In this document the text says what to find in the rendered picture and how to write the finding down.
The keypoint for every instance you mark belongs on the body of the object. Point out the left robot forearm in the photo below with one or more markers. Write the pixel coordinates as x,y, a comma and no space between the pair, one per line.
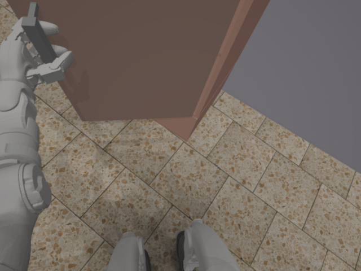
19,132

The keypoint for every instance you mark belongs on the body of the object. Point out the cupboard door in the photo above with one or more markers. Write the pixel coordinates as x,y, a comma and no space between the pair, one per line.
135,59

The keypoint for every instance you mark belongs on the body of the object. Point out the left robot hand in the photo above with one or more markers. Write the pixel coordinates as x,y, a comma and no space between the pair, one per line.
16,60

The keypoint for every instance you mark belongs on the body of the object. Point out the robot left upper arm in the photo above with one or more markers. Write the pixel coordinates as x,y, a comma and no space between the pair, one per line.
24,193

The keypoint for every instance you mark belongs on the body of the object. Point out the right robot shin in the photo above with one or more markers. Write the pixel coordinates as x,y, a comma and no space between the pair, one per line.
190,262

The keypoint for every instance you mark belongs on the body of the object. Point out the handle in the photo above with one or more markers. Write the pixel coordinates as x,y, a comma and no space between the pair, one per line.
34,31

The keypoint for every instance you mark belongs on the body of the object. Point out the robot right thigh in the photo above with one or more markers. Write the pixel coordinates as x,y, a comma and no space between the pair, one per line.
211,252

